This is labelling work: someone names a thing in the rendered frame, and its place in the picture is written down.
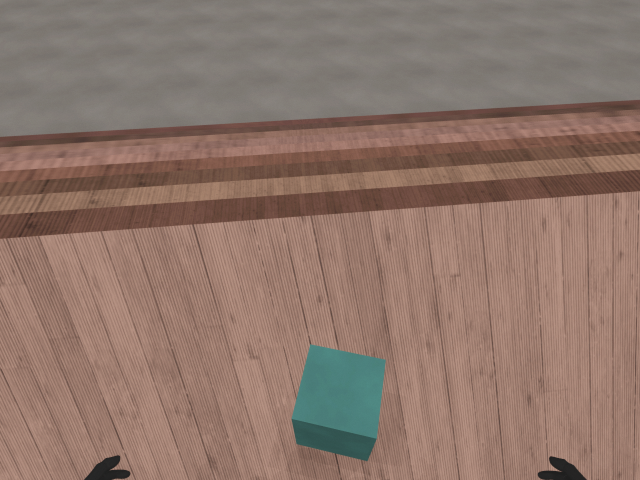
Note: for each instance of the carton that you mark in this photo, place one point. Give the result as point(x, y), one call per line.
point(338, 403)

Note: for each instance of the robot left hand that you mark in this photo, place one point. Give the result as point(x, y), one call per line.
point(102, 471)

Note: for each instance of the robot right hand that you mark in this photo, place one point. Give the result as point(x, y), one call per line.
point(568, 471)

